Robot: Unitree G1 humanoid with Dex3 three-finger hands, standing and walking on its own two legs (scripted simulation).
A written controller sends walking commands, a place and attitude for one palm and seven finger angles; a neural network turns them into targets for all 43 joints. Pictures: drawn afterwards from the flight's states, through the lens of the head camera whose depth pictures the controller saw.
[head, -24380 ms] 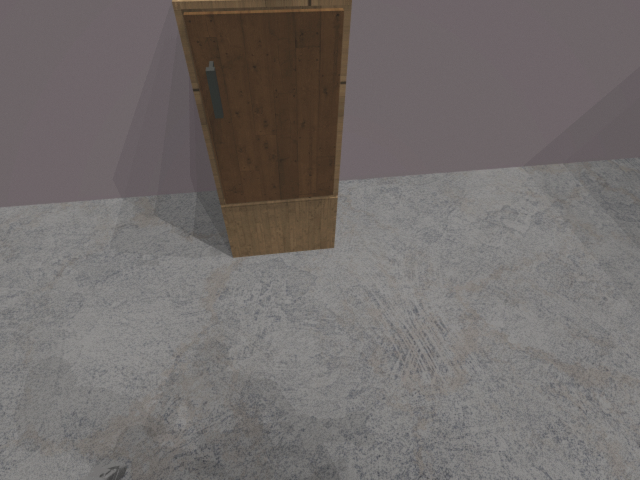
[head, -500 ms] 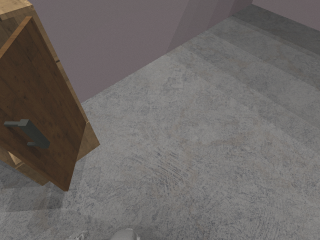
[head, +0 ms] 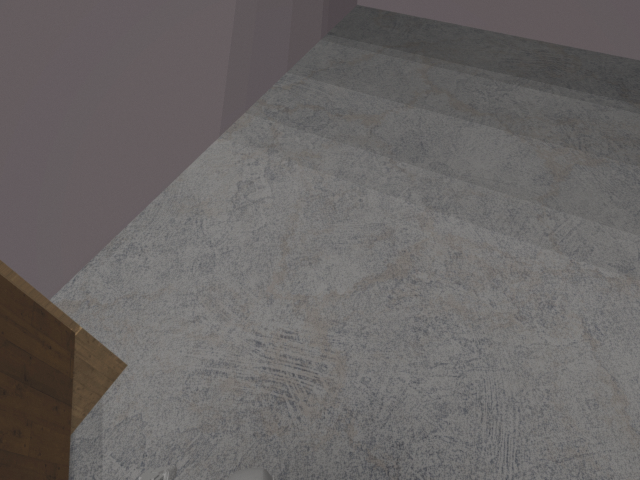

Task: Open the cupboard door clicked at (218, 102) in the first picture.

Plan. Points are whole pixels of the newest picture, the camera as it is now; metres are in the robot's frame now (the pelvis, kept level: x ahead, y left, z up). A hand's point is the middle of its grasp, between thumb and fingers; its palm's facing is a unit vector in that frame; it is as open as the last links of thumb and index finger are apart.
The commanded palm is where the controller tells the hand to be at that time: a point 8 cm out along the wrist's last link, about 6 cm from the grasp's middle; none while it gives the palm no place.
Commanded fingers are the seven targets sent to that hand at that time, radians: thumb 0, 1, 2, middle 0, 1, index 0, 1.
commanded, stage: walk to a spot facing it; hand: left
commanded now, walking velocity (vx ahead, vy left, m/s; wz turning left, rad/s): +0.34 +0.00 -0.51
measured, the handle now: out of the picture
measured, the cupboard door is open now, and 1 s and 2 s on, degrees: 46 46 46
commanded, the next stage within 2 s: turn to face it in 1.46 s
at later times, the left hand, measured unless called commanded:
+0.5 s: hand (218, 353) +0.32 +0.20 -0.16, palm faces -0.24 -0.96 -0.17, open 7.4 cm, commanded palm none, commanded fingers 0.00 0.90 0.90 -0.20 -0.30 -0.20 -0.30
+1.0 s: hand (318, 255) +0.52 +0.04 -0.15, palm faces -0.34 -0.91 -0.24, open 7.0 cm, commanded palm none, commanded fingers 0.00 0.90 0.90 -0.20 -0.30 -0.20 -0.30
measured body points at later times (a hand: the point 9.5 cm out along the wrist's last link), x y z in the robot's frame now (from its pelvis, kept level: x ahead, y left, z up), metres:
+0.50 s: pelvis +0.20 +0.03 +0.02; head +0.24 +0.04 +0.46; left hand +0.33 +0.25 -0.14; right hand +0.15 -0.20 -0.12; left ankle +0.21 +0.12 -0.73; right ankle +0.17 -0.10 -0.63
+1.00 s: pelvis +0.39 -0.12 +0.02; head +0.41 -0.13 +0.46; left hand +0.54 +0.09 -0.13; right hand +0.31 -0.33 -0.14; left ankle +0.47 +0.02 -0.65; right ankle +0.35 -0.16 -0.73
